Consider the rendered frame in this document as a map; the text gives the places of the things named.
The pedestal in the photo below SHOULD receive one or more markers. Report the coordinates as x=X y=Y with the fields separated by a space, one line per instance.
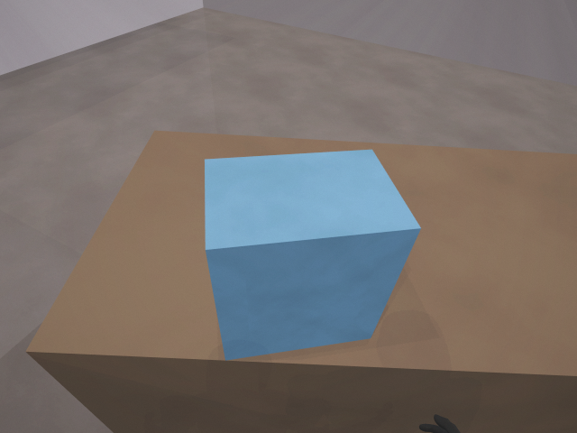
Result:
x=480 y=328

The carton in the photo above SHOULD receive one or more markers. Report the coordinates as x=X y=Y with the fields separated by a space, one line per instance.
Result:
x=303 y=250

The robot right hand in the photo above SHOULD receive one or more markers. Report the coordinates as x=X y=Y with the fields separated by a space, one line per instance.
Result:
x=444 y=426

